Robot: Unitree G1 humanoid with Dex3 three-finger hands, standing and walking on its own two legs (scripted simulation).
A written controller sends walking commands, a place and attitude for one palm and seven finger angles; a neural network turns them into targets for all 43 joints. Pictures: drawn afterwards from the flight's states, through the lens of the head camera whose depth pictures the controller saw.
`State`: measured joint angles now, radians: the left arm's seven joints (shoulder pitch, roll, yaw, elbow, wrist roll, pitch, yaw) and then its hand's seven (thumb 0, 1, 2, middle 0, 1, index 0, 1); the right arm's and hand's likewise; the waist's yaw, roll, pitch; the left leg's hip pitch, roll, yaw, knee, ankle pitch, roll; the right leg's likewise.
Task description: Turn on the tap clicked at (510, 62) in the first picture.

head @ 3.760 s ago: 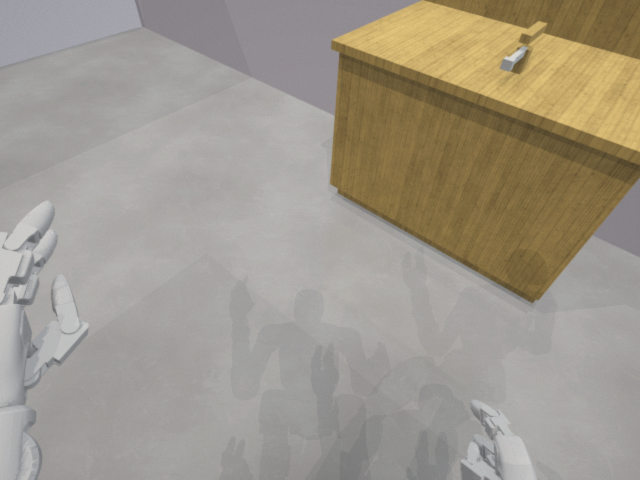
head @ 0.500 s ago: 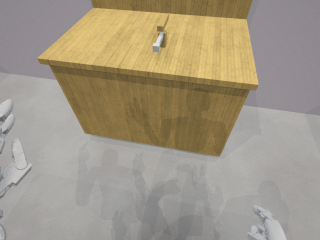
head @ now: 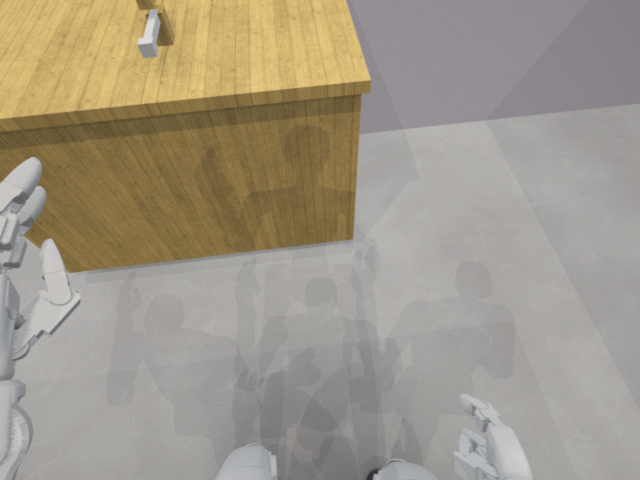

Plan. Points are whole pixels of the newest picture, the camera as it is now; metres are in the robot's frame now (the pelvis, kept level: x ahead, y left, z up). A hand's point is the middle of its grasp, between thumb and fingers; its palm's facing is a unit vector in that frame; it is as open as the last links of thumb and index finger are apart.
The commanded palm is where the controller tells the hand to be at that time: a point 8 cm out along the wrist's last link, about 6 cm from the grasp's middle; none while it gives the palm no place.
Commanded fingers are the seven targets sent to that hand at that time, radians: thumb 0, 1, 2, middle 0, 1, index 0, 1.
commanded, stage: turn to face it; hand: left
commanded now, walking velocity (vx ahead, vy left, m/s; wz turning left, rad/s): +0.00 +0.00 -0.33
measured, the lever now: (148, 47) +0.84 +0.39 +0.04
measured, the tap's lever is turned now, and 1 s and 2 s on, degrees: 0 0 0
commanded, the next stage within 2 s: take the last steps up to it in 0.18 s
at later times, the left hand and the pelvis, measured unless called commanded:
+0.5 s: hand (81, 323) +0.22 +0.20 +0.18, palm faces +0.32 -0.87 -0.37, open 7.4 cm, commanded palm +0.18 +0.25 +0.19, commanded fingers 0.00 0.90 0.90 -0.20 -0.30 -0.20 -0.30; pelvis -0.02 -0.01 +0.01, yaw -8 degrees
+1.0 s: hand (71, 227) +0.31 +0.24 +0.19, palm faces +0.29 -0.84 -0.45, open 7.4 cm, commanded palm +0.25 +0.29 +0.19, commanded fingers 0.00 0.90 0.90 -0.20 -0.30 -0.20 -0.30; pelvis +0.05 +0.03 +0.01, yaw -8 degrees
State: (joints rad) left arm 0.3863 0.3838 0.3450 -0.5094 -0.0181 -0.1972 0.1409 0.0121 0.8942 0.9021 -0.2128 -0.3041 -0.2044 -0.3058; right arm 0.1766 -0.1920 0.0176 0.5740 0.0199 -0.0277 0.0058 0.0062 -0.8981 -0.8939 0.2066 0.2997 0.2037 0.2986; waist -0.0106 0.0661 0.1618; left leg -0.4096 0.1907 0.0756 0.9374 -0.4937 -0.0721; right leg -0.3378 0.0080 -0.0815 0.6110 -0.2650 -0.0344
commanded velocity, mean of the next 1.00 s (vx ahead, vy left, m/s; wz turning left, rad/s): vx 0.22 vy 0.11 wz -0.05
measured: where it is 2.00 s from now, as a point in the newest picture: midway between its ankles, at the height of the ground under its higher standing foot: (307, 419)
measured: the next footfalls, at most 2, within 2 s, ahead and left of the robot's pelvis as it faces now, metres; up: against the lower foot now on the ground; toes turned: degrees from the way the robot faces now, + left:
left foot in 0.28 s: +0.03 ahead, +0.11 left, +0.00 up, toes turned -2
right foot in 0.52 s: +0.00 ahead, -0.13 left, +0.00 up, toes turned -13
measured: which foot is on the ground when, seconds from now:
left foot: up 0.00-0.26, down 0.28-0.54, up 0.56-0.82, down 0.84-1.00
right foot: down 0.00-0.30, up 0.32-0.50, down 0.52-0.86, up 0.88-1.00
